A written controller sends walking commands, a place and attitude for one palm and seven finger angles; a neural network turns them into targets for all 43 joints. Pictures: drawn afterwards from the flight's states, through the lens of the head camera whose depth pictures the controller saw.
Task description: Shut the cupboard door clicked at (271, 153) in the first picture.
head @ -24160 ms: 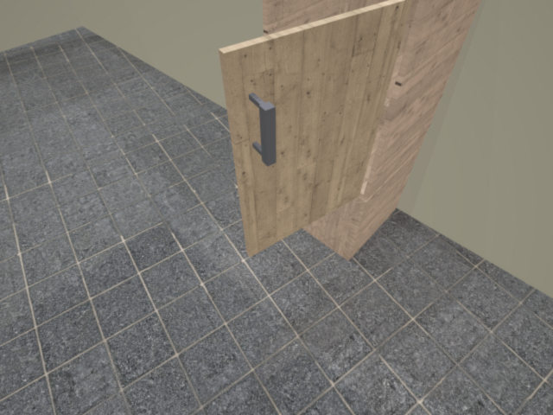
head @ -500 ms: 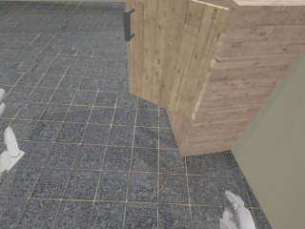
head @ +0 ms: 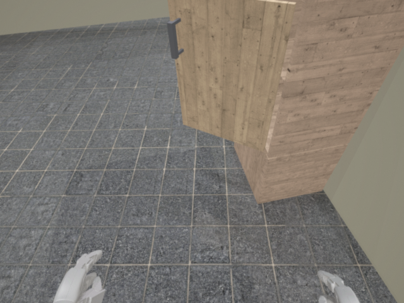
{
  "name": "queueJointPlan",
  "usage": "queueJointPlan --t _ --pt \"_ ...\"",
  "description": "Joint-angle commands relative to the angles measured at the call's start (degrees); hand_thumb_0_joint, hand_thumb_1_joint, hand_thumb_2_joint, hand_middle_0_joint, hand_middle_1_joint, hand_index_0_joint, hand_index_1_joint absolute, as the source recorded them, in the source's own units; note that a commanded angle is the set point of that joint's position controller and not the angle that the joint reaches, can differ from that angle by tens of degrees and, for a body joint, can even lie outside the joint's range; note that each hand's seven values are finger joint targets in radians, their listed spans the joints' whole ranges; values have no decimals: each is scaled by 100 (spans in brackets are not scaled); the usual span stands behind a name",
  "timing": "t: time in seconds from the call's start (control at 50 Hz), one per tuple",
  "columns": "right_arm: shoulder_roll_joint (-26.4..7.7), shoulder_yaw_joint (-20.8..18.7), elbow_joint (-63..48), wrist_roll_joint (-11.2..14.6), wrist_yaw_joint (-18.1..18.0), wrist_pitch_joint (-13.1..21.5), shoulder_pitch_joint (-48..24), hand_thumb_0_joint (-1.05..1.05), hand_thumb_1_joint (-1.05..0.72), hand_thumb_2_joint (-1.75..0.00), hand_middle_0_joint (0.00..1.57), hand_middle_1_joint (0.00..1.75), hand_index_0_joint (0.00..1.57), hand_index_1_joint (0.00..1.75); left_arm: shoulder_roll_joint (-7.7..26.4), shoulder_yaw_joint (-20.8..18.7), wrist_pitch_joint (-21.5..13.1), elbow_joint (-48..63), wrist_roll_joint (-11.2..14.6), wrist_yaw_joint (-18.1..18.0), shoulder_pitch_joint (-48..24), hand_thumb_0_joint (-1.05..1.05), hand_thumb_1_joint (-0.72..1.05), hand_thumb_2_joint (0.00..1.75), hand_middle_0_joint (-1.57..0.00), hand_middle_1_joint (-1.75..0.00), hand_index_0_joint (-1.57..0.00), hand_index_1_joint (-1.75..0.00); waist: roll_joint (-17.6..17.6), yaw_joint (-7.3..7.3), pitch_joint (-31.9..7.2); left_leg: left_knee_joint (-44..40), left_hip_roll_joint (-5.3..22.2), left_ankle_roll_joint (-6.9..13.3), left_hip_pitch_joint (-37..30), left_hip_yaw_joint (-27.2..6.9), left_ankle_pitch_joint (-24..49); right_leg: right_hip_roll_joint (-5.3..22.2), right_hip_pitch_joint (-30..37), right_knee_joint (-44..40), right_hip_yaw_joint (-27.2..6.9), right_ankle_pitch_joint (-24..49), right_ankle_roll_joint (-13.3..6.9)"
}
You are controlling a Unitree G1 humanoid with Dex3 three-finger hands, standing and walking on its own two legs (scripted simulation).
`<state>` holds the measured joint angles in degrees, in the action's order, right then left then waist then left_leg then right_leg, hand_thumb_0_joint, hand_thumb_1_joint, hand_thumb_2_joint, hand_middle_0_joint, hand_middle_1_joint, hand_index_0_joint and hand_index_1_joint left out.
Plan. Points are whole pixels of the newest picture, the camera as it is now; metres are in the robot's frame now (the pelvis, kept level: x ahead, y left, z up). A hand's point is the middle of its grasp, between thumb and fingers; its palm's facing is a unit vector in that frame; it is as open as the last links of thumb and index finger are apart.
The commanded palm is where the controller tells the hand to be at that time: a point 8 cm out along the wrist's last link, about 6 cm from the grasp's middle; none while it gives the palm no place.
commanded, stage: let the arm hang, fingers relaxed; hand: left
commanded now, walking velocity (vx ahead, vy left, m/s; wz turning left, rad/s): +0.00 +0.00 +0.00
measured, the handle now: (176, 38) +0.95 +0.13 +0.12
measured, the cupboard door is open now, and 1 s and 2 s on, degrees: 50 50 50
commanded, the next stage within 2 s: look to check the result in 0.92 s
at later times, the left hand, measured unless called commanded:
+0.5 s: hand out of the picture -0.09 +0.20 -0.16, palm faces +0.06 -0.96 -0.26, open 7.4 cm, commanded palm none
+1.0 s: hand out of the picture -0.04 +0.20 -0.16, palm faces +0.05 -0.98 -0.21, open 7.4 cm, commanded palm none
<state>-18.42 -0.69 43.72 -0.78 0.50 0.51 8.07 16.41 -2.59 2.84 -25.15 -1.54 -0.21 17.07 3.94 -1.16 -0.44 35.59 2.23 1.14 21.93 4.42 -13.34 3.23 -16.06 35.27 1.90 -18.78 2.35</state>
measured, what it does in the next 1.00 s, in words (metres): stands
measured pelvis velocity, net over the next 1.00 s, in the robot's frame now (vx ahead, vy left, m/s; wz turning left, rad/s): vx -0.03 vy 0.01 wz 0.02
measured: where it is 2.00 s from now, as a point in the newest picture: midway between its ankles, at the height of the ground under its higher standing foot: outside the picture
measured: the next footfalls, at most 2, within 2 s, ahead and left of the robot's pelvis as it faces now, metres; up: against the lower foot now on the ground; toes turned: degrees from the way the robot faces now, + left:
none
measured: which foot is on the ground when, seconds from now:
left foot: down 0.00-1.00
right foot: down 0.00-1.00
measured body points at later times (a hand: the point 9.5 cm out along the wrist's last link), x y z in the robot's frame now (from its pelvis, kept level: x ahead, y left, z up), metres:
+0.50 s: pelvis -0.03 +0.00 +0.01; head -0.04 -0.01 +0.46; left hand -0.10 +0.25 -0.14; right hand -0.02 -0.24 -0.15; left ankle +0.06 +0.11 -0.72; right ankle -0.01 -0.14 -0.73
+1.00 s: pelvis -0.03 +0.01 +0.01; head -0.03 +0.02 +0.46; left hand -0.04 +0.25 -0.15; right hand +0.01 -0.25 -0.13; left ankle +0.04 +0.11 -0.73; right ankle -0.05 -0.12 -0.72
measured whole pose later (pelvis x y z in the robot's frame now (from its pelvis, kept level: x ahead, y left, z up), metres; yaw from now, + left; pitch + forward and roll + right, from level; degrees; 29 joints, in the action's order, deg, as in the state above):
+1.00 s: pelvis -0.03 +0.01 +0.01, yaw +1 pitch -3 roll -1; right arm -12.3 -2.0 62.7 -0.9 -1.4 -0.3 12.2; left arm 11.2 -1.2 0.3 -65.2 -1.1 -1.1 15.5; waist 0.2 -0.1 2.1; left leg 25.9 0.5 1.2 15.9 0.8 -7.6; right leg -1.0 -7.0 24.5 0.4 -15.0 0.1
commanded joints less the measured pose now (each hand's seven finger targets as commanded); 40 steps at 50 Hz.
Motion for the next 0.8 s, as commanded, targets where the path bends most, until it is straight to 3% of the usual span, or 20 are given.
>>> queueJointPlan --t 0.0,0.04,0.08,0.12,0.16,0.2,0.26,0.32,0.38,0.44,0.48,0.56,0.6,0.66,0.68,0.7,0.72,0.74,0.76,0.78 --pt "-276 -121 -152 -106 -9 -157 427 0 -90 -90 20 30 20 30 832 -108 -186 -532 -25 -52 -369 0 90 90 -20 -30 -20 -30 -1950 -135 221 283 -108 -73 -864 -266 -765 878 -1477 -1964 -935 -1753 -835" --pt "-143 -127 91 -116 -20 -193 675 0 -90 -90 20 30 20 30 694 -53 -126 -943 -12 -81 -531 0 90 90 -20 -30 -20 -30 -1121 -232 290 186 -44 -82 -1116 -274 -516 768 -1637 -1691 -783 -1557 -830" --pt "-208 -96 249 -126 -38 -114 735 0 -90 -90 20 30 20 30 454 20 -139 -1441 35 -61 -224 0 90 90 -20 -30 -20 -30 238 -122 311 -997 350 55 -553 -957 -441 230 -965 -928 -399 -886 -486" --pt "-446 -171 357 -138 -97 -87 567 0 -90 -90 20 30 20 30 301 -57 -124 -1938 11 -78 374 0 90 90 -20 -30 -20 -30 1140 178 85 -2038 712 202 242 -1578 -1779 -140 231 -496 -47 -497 -359" --pt "-459 -241 524 -123 -151 -105 560 0 -90 -90 20 30 20 30 226 -84 -95 -2400 -5 -59 664 0 90 90 -20 -30 -20 -30 1682 262 106 -2543 764 262 548 -1715 -2696 -267 448 -71 84 -411 -366" --pt "-364 -255 696 -97 -199 -109 636 0 -90 -90 20 30 20 30 87 -50 -110 -2728 6 -40 817 0 90 90 -20 -30 -20 -30 1408 308 40 -2567 777 294 412 -1602 -2492 -302 511 -54 64 -225 -382" --pt "-265 -283 928 -56 -226 -120 829 0 -90 -90 20 30 20 30 43 -16 -175 -3053 8 -46 877 0 90 90 -20 -30 -20 -30 296 297 -27 -2225 600 231 -26 -1321 -1868 -232 509 -832 -142 -68 -415" --pt "-93 -288 1093 -15 -194 -157 1013 0 -90 -90 20 30 20 30 282 -35 -269 -3229 6 -81 788 0 90 90 -20 -30 -20 -30 -568 171 130 -1450 187 74 -417 -843 -1205 148 -25 -1698 -815 -774 -595" --pt "206 -290 1336 -7 -164 -245 1323 0 -90 -90 20 30 20 30 388 -51 -281 -3239 29 -120 123 0 90 90 -20 -30 -20 -30 -1602 -133 526 -128 -89 -22 -1246 -435 -419 763 -1409 -2562 -1277 -1894 -857" --pt "301 -266 1532 -12 -175 -219 1509 0 -90 -90 20 30 20 30 346 -54 -282 -3287 40 -134 -136 0 90 90 -20 -30 -20 -30 -1251 -258 588 -113 -10 17 -1499 -465 -129 631 -1641 -2284 -1024 -1520 -821" --pt "230 -262 1571 -24 -194 -183 1484 0 -90 -90 20 30 20 30 260 -47 -269 -3370 50 -125 -22 0 90 90 -20 -30 -20 -30 -906 -209 657 -637 148 42 -1352 -664 -329 399 -1533 -1957 -817 -1464 -669" --pt "-165 -327 1533 -102 -224 -139 1096 0 -90 -90 20 30 20 30 135 -84 -143 -3551 -4 -144 446 0 90 90 -20 -30 -20 -30 369 92 988 -2456 696 185 127 -1744 -2699 -260 -494 -1024 -369 -1150 -406" --pt "-353 -384 1478 -115 -239 -144 798 0 -90 -90 20 30 20 30 5 -105 -66 -3679 -44 -127 794 0 90 90 -20 -30 -20 -30 763 294 927 -3081 951 332 907 -1997 -3333 -439 281 -8 -1 -580 -344" --pt "-322 -378 1429 -103 -272 -110 474 0 -90 -90 20 30 20 30 -174 -113 -59 -3803 -36 -83 1193 0 90 90 -20 -30 -20 -30 520 550 353 -3057 851 342 890 -1632 -2509 -432 994 163 49 -169 -349" --pt "-297 -377 1411 -98 -262 -107 415 0 -90 -90 20 30 20 30 -140 -113 -104 -3769 -29 -81 1188 0 90 90 -20 -30 -20 -30 342 569 325 -2826 705 337 711 -1455 -2141 -376 1052 -304 -5 -103 -371" --pt "-255 -373 1418 -90 -246 -111 419 0 -90 -90 20 30 20 30 -49 -111 -163 -3743 -34 -86 1117 0 90 90 -20 -30 -20 -30 40 512 367 -2493 441 219 380 -1198 -1826 -303 862 -958 -194 -160 -425" --pt "-144 -363 1401 -51 -234 -109 526 0 -90 -90 20 30 20 30 165 -137 -239 -3672 -46 -102 985 0 90 90 -20 -30 -20 -30 -399 413 372 -1977 149 86 113 -931 -1374 -14 577 -1638 -729 -500 -544" --pt "64 -341 1389 -19 -217 -117 575 0 -90 -90 20 30 20 30 345 -139 -308 -3603 -30 -114 711 0 90 90 -20 -30 -20 -30 -870 231 424 -1296 -49 -19 -230 -677 -700 561 80 -2207 -1335 -980 -739" --pt "206 -312 1448 -18 -185 -142 666 0 -90 -90 20 30 20 30 487 -144 -311 -3523 -9 -117 305 0 90 90 -20 -30 -20 -30 -1109 65 438 -664 -191 -83 -716 -522 -434 951 -503 -2635 -1576 -1414 -896" --pt "217 -318 1534 -34 -163 -147 816 0 -90 -90 20 30 20 30 512 -124 -345 -3417 13 -124 -165 0 90 90 -20 -30 -20 -30 -1275 -85 412 -277 -167 -80 -1003 -526 -295 1007 -903 -2755 -1644 -1655 -1021"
